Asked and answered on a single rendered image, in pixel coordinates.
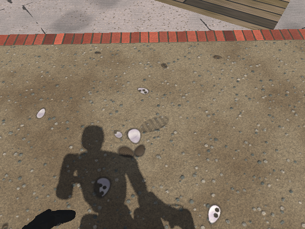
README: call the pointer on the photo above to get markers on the left robot hand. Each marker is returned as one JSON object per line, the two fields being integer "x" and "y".
{"x": 49, "y": 218}

